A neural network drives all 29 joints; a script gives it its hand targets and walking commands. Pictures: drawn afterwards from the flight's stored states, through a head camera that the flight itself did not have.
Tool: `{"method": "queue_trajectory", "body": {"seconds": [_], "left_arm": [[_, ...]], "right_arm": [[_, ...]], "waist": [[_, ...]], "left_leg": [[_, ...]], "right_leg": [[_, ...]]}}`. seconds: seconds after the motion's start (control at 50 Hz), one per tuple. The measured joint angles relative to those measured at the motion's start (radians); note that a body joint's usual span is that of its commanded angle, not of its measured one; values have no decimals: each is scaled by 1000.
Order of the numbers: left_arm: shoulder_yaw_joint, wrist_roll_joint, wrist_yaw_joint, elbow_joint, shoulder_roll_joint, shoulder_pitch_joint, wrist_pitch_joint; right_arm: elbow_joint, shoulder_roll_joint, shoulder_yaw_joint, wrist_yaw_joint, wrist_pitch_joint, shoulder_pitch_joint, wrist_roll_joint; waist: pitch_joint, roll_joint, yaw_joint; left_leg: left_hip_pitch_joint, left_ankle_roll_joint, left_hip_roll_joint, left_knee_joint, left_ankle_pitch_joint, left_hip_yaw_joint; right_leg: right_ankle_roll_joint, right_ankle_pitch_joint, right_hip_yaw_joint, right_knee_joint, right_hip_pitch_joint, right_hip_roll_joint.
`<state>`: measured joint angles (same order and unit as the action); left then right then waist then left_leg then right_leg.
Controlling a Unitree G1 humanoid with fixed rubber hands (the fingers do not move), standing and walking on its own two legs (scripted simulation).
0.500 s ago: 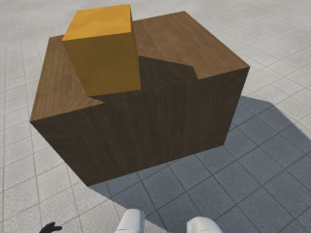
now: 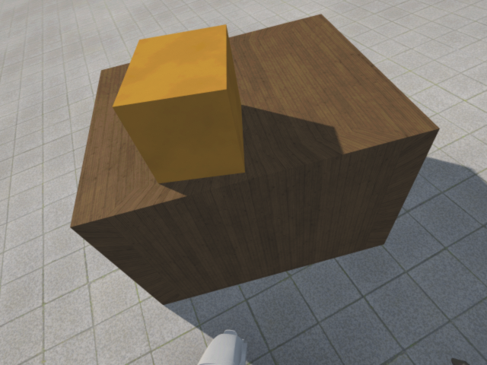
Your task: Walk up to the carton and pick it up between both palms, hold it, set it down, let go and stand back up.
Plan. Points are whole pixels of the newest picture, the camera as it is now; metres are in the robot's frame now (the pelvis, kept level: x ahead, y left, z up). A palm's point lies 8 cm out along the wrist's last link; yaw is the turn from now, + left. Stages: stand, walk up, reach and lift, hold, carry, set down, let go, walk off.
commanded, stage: walk up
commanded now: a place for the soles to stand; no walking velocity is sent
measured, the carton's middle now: (191, 105) +0.71 +0.16 +0.03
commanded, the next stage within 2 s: none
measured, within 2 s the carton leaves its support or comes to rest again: neither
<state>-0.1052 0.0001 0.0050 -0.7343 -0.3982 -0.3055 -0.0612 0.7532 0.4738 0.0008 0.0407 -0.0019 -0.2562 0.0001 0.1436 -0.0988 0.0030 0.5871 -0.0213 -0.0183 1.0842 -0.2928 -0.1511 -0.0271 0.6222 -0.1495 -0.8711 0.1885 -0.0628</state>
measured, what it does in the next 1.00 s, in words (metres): steps on the spot: left foot, then right foot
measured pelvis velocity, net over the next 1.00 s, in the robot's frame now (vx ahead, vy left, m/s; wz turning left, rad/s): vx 0.00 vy -0.09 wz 0.13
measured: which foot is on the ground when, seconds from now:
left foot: up 0.00-0.06, down 0.08-0.56, up 0.58-0.94, down 0.96-1.00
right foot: down 0.00-0.14, up 0.16-0.50, down 0.52-0.96, up 0.98-1.00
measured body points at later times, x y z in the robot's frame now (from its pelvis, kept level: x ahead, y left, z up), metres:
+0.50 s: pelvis +0.10 +0.02 -0.04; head +0.15 +0.02 +0.41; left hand +0.18 +0.35 -0.14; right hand +0.20 -0.31 -0.14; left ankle +0.15 +0.18 -0.69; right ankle +0.16 -0.05 -0.68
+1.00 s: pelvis +0.00 -0.09 +0.01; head +0.05 -0.10 +0.45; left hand +0.09 +0.24 -0.08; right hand +0.00 -0.43 -0.10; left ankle +0.00 +0.07 -0.69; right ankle +0.13 -0.06 -0.67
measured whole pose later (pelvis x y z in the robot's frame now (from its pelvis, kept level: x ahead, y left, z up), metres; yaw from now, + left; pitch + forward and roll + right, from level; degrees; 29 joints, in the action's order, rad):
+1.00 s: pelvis +0.00 -0.09 +0.01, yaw +7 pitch -5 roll +5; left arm -0.10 0.00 -0.01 -0.74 -0.38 -0.17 0.08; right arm 0.76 0.47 0.00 0.09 -0.01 -0.54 0.00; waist 0.20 0.05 -0.03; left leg 0.29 -0.02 -0.07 0.75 -0.39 -0.04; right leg 0.05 0.40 -0.21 -0.92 0.55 -0.01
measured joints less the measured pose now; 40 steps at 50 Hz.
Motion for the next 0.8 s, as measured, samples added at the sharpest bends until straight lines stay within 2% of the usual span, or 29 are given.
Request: {"method": "queue_trajectory", "body": {"seconds": [0.08, 0.12, 0.14, 0.2, 0.26, 0.34, 0.42, 0.52, 0.54, 0.56, 0.6, 0.64, 0.7, 0.8], "left_arm": [[0, 0, 0, 0, 0, 0, 15], [0, 0, 0, -1, -6, 11, 30], [2, 0, -1, -1, -5, 20, 35], [7, 0, -1, -1, -1, 25, 45], [7, 0, -1, 0, -1, 38, 49], [7, 0, -1, 0, -1, 70, 58], [7, 0, -1, 0, -1, 82, 72], [7, 0, -2, 0, -2, 82, 104], [7, 0, -3, 0, -1, 82, 105], [7, 0, -6, 0, 0, 82, 103], [10, 0, -13, 0, 6, 82, 101], [12, 0, -14, 0, 15, 82, 101], [16, 0, -14, 1, 21, 82, 96], [16, 0, -14, 1, 20, 93, 95]], "right_arm": [[-1, -15, 0, -12, 23, 11, 0], [0, -38, 0, -13, 48, -1, 0], [0, -48, 0, -13, 64, -20, 0], [1, -62, 0, -13, 76, -60, 0], [0, -74, 0, -6, 79, -82, 0], [0, -68, -1, 15, 88, -99, 0], [1, -46, -1, 36, 93, -98, 0], [0, -32, 0, 54, 80, -57, 0], [0, -31, 0, 55, 73, -39, 0], [1, -31, 0, 55, 64, -14, 0], [1, -37, 0, 58, 49, 20, 0], [1, -40, 0, 59, 39, 34, 0], [1, -45, 0, 59, 19, 34, 0], [1, -63, 0, 59, 2, 0, 0]], "waist": [[-3, 1, 0], [0, 49, -2], [1, 70, -5], [1, 85, -5], [0, 112, -4], [5, 147, -4], [18, 155, -4], [18, 155, -3], [19, 155, -3], [30, 152, -4], [44, 150, -3], [44, 140, -3], [44, 116, -3], [44, 91, -3]], "left_leg": [[-1, -1, 43, -169, -15, 50], [-5, 30, 8, -154, -15, 69], [-6, 39, -17, -134, -35, 71], [-19, 34, -32, -85, -98, 61], [-45, 29, -38, -94, -114, 63], [-49, 29, -58, -90, -128, 63], [-48, 31, -70, -46, -158, 63], [-25, 66, -57, 28, -200, 63], [-16, 76, -52, 40, -204, 63], [-14, 79, -44, 49, -203, 62], [-11, 53, -51, 81, -204, 63], [-7, 41, -68, 151, -209, 63], [-6, 35, -81, 221, -209, 63], [-7, 35, -81, 219, -207, 63]], "right_leg": [[21, 51, -14, -6, -35, -1], [22, 74, -13, -78, -29, -46], [22, 39, -8, -160, -7, -71], [22, -7, 39, -414, 108, -38], [22, -33, 42, -493, 241, -27], [22, -52, 42, -466, 393, -28], [22, -72, 43, -405, 444, -28], [22, -104, 43, -378, 425, -28], [15, -60, 43, -352, 410, -21], [-18, -32, 40, -353, 409, -10], [-82, -55, 34, -357, 408, -6], [-99, -78, 27, -342, 397, -7], [-92, -119, 6, -274, 370, -7], [-14, -251, -45, -69, 341, 1]]}}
